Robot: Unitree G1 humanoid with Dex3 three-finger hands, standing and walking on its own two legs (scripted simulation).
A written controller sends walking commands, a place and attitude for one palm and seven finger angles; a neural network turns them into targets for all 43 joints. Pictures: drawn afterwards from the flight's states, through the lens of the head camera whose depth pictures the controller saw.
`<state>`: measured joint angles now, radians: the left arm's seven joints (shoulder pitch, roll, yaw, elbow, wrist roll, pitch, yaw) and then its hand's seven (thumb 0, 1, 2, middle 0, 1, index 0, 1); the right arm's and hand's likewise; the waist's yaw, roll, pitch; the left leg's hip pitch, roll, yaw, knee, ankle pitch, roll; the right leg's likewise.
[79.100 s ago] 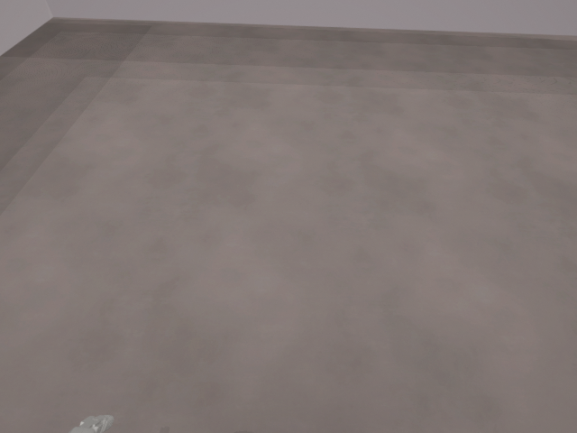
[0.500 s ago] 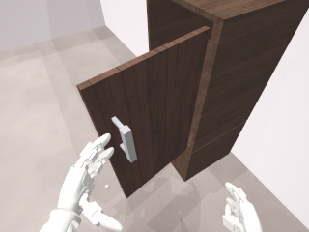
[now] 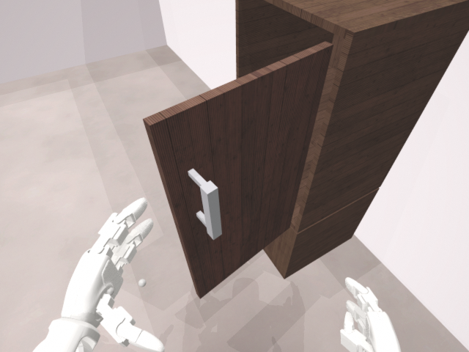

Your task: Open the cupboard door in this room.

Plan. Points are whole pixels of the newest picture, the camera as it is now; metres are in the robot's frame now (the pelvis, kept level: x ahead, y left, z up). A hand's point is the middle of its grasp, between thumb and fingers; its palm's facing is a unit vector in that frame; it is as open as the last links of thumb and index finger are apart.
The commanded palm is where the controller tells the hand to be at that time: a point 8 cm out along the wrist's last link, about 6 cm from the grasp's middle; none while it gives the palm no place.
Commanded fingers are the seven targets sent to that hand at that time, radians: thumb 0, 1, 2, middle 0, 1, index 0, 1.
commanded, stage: draw the hand back to the body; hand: left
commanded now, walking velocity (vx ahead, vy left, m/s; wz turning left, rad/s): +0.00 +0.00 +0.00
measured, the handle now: (205, 205) +0.33 +0.08 +0.10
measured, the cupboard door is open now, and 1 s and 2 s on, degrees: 99 99 99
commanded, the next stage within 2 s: step back with the hand held close in 1.40 s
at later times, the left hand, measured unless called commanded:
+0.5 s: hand (86, 259) +0.20 +0.21 +0.14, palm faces +0.21 -0.93 -0.30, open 15.1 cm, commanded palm +0.16 +0.25 +0.16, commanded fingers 0.00 0.03 0.52 -0.17 -0.30 -0.17 -0.30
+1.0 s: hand (34, 226) +0.22 +0.26 +0.19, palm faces +0.42 -0.80 -0.42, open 9.3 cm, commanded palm +0.17 +0.30 +0.21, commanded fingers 0.00 0.90 0.90 -0.20 -0.30 -0.20 -0.30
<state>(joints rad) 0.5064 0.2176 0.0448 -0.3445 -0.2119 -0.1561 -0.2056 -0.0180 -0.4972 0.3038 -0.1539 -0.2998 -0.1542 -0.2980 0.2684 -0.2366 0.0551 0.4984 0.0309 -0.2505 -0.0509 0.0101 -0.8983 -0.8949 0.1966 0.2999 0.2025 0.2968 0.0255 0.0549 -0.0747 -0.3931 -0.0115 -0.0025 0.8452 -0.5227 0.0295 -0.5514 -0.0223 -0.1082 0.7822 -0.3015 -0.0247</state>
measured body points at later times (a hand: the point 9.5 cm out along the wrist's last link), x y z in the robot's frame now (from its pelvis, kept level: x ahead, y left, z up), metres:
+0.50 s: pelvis +0.02 +0.01 +0.03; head +0.01 +0.01 +0.48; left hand +0.18 +0.26 +0.16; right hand +0.21 -0.20 -0.04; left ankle -0.05 +0.10 -0.70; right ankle +0.06 -0.11 -0.70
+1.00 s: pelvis +0.03 +0.01 +0.04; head +0.02 -0.01 +0.49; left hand +0.19 +0.30 +0.21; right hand +0.22 -0.21 -0.04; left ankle -0.05 +0.10 -0.70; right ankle +0.06 -0.11 -0.70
